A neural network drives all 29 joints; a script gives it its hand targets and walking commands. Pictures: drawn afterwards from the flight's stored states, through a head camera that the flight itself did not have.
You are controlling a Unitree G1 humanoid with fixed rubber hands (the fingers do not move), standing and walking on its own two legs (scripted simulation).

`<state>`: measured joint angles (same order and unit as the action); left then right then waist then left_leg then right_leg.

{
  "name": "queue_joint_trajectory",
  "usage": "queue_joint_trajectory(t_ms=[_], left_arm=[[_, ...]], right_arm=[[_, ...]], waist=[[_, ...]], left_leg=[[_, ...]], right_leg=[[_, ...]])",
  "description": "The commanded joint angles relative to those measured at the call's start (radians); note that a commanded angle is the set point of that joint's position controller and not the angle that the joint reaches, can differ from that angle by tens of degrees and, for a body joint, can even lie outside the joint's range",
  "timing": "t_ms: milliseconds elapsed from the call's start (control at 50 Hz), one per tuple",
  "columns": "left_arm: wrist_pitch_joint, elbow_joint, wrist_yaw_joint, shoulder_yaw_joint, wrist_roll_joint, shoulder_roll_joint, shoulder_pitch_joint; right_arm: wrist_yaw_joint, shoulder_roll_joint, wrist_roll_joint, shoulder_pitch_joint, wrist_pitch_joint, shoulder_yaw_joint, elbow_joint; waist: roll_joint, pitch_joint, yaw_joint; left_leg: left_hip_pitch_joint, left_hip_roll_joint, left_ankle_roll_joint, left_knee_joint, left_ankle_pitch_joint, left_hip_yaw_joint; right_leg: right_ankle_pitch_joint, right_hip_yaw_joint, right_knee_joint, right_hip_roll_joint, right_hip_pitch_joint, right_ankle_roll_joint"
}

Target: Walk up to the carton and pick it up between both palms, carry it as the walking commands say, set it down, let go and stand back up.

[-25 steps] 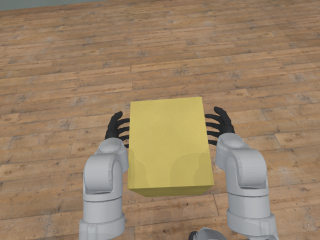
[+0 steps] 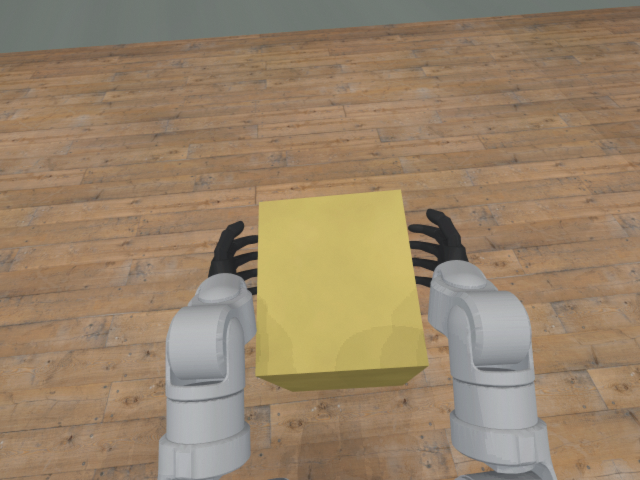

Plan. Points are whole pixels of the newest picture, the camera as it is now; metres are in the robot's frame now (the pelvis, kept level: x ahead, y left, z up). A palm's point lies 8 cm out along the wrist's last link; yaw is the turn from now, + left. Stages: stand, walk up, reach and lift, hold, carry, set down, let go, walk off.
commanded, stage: carry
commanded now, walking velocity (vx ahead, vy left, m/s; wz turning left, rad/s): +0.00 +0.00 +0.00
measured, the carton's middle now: (339, 304) +0.32 +0.00 +0.02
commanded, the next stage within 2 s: none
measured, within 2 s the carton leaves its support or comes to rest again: neither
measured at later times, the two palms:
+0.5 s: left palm (248, 205) +0.40 +0.11 +0.13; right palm (444, 196) +0.41 -0.14 +0.13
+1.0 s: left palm (270, 229) +0.38 +0.09 +0.11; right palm (466, 218) +0.39 -0.16 +0.11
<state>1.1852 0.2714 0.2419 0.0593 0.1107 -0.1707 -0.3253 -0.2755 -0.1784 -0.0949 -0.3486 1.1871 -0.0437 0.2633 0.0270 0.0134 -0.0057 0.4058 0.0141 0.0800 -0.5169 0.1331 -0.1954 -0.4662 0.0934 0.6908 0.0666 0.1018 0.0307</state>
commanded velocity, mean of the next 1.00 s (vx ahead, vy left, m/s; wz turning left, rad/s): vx -0.25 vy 0.00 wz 0.00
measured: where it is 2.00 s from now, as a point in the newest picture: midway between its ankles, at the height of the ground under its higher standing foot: outside the picture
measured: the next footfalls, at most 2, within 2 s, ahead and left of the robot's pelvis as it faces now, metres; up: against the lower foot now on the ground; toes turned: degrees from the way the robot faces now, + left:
right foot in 0.14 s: +0.08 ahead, -0.15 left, +0.00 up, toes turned -6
left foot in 0.88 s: +0.20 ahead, +0.08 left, +0.00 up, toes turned +8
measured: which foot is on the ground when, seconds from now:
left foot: down 0.00-0.64, up 0.66-0.86, down 0.88-1.00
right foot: up 0.00-0.12, down 0.14-1.00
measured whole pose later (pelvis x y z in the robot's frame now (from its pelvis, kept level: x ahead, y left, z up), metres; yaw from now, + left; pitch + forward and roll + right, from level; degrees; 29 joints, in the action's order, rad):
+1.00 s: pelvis +0.08 -0.03 +0.00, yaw -2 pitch +2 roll +1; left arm 1.22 0.29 0.26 0.07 0.10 -0.18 -0.34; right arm -0.29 -0.19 -0.11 -0.39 1.22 -0.05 0.29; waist 0.01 -0.01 0.00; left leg 0.44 -0.04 0.03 -0.57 0.17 -0.18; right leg -0.57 0.06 0.96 0.03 0.43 0.04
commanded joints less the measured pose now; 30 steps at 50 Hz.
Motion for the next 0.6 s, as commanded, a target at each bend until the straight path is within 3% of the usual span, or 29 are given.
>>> queue_joint_trajectory(t_ms=[0,20,80,100,140,160,180,220,260,300,320,340,380,420,440,460,480,500,540,560,580], left_arm=[[0.015,0.054,-0.192,-0.464,-0.292,-0.961,-0.243],[0.006,0.072,-0.197,-0.483,-0.309,-1.0,-0.271],[-0.01,0.075,-0.201,-0.491,-0.327,-1.062,-0.288],[-0.014,0.069,-0.201,-0.49,-0.327,-1.063,-0.278],[-0.02,0.062,-0.2,-0.484,-0.322,-1.062,-0.257],[-0.021,0.064,-0.198,-0.483,-0.318,-1.056,-0.259],[-0.021,0.063,-0.196,-0.48,-0.314,-1.049,-0.249],[-0.018,0.057,-0.191,-0.465,-0.306,-1.025,-0.237],[-0.015,0.047,-0.191,-0.452,-0.295,-1.007,-0.209],[-0.013,0.039,-0.192,-0.45,-0.291,-1.004,-0.207],[-0.013,0.04,-0.191,-0.45,-0.291,-1.005,-0.214],[-0.012,0.043,-0.191,-0.451,-0.294,-1.004,-0.223],[-0.009,0.044,-0.191,-0.452,-0.299,-1.0,-0.233],[-0.009,0.044,-0.19,-0.455,-0.309,-0.995,-0.248],[-0.01,0.046,-0.19,-0.459,-0.314,-0.993,-0.251],[-0.011,0.05,-0.189,-0.462,-0.316,-0.994,-0.256],[-0.013,0.058,-0.188,-0.464,-0.318,-0.995,-0.266],[-0.014,0.069,-0.187,-0.463,-0.317,-0.993,-0.275],[-0.012,0.082,-0.184,-0.458,-0.31,-0.985,-0.269],[-0.009,0.096,-0.183,-0.465,-0.316,-0.985,-0.276],[-0.002,0.099,-0.185,-0.473,-0.32,-0.985,-0.268]], right_arm=[[0.2,-0.984,0.273,-0.165,0.011,0.4,0.0],[0.207,-1.019,0.278,-0.185,0.002,0.407,0.019],[0.215,-1.065,0.285,-0.215,-0.019,0.418,0.055],[0.215,-1.058,0.283,-0.203,-0.021,0.416,0.05],[0.218,-1.047,0.285,-0.21,-0.022,0.435,0.07],[0.22,-1.044,0.29,-0.228,-0.02,0.447,0.083],[0.219,-1.04,0.291,-0.228,-0.018,0.452,0.087],[0.216,-1.022,0.295,-0.239,-0.011,0.452,0.086],[0.216,-1.021,0.297,-0.219,-0.007,0.455,0.074],[0.218,-1.025,0.296,-0.216,-0.004,0.455,0.059],[0.218,-1.028,0.296,-0.219,-0.004,0.454,0.057],[0.217,-1.029,0.294,-0.219,-0.004,0.45,0.056],[0.211,-1.022,0.283,-0.211,-0.005,0.439,0.053],[0.203,-1.005,0.275,-0.215,-0.006,0.437,0.068],[0.201,-0.999,0.275,-0.219,-0.005,0.438,0.077],[0.201,-0.999,0.277,-0.225,-0.005,0.442,0.082],[0.201,-1.006,0.282,-0.239,-0.005,0.447,0.085],[0.202,-1.015,0.289,-0.254,-0.005,0.453,0.09],[0.2,-1.029,0.297,-0.25,-0.004,0.461,0.096],[0.195,-1.031,0.295,-0.234,-0.002,0.456,0.099],[0.187,-1.021,0.282,-0.202,-0.001,0.448,0.099]], waist=[[-0.221,0.432,-0.001],[-0.163,0.413,-0.004],[-0.138,0.398,-0.01],[-0.121,0.417,-0.016],[-0.048,0.448,-0.012],[-0.003,0.454,-0.01],[0.016,0.456,-0.01],[0.015,0.461,-0.015],[-0.025,0.459,-0.012],[-0.081,0.427,-0.012],[-0.094,0.409,-0.013],[-0.093,0.397,-0.014],[-0.056,0.394,-0.012],[0.012,0.399,-0.007],[0.028,0.406,-0.004],[0.026,0.399,-0.001],[0.003,0.38,0.002],[-0.039,0.355,0.003],[-0.174,0.306,0.002],[-0.185,0.315,0.001],[-0.132,0.336,-0.002]], left_leg=[[-0.572,-0.351,0.14,0.088,-0.936,0.379],[-0.54,-0.335,0.109,0.096,-0.876,0.317],[-0.433,-0.271,0.043,0.12,-0.593,0.204],[-0.396,-0.251,0.028,0.117,-0.521,0.174],[-0.343,-0.189,-0.008,0.071,-0.416,0.133],[-0.313,-0.175,-0.023,0.024,-0.478,0.121],[-0.291,-0.165,-0.037,-0.006,-0.518,0.115],[-0.297,-0.149,-0.042,-0.025,-0.585,0.114],[-0.366,-0.151,-0.031,-0.02,-0.715,0.123],[-0.456,-0.172,-0.013,-0.019,-0.841,0.136],[-0.479,-0.177,-0.009,-0.022,-0.862,0.136],[-0.48,-0.173,-0.011,-0.026,-0.854,0.13],[-0.424,-0.14,-0.026,-0.044,-0.757,0.11],[-0.321,-0.101,-0.054,-0.094,-0.659,0.081],[-0.294,-0.094,-0.066,-0.095,-0.625,0.074],[-0.294,-0.094,-0.076,-0.061,-0.608,0.067],[-0.327,-0.103,-0.082,-0.025,-0.648,0.067],[-0.402,-0.126,-0.077,-0.011,-0.76,0.078],[-0.607,-0.224,-0.024,-0.056,-1.105,0.173],[-0.609,-0.248,-0.013,-0.082,-1.124,0.195],[-0.506,-0.229,-0.026,-0.122,-0.98,0.165]], right_leg=[[-0.104,-0.082,0.209,-0.033,0.288,0.031],[-0.105,-0.096,0.103,-0.011,0.27,0.027],[-0.011,-0.028,-0.19,-0.01,0.139,0.022],[0.108,-0.013,-0.294,-0.001,0.075,0.02],[0.377,-0.074,-0.279,0.064,0.012,-0.007],[0.632,-0.087,-0.208,0.091,-0.028,-0.013],[0.789,-0.081,-0.174,0.102,-0.062,-0.01],[0.895,-0.057,-0.136,0.092,-0.067,-0.002],[0.81,-0.023,-0.082,0.055,0.002,0.011],[0.539,0.009,-0.134,0.006,0.113,0.021],[0.463,0.022,-0.184,-0.007,0.139,0.024],[0.468,0.029,-0.224,-0.011,0.134,0.025],[0.675,0.017,-0.236,0.006,0.057,0.02],[1.059,0.001,-0.124,0.038,-0.036,0.016],[1.161,-0.004,-0.073,0.051,-0.052,0.014],[1.159,0.001,-0.04,0.055,-0.037,0.017],[1.052,0.021,-0.027,0.042,0.014,0.026],[0.854,0.053,-0.042,0.015,0.107,0.043],[0.172,0.086,-0.141,-0.041,0.372,0.065],[0.116,0.062,-0.233,-0.021,0.368,0.062],[0.349,0.04,-0.348,0.014,0.236,0.063]])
